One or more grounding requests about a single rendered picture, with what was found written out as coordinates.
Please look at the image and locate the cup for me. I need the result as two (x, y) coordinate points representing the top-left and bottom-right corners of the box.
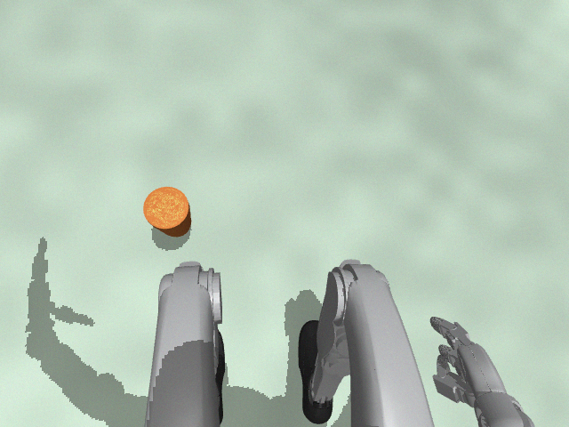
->
(143, 187), (191, 237)

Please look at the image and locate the right robot arm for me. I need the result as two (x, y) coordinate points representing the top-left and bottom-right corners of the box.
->
(474, 392), (535, 427)

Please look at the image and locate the right robot foot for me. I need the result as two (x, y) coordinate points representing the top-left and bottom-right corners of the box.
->
(299, 320), (333, 424)

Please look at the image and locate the right robot hand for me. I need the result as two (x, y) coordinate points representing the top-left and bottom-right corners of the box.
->
(430, 317), (507, 407)

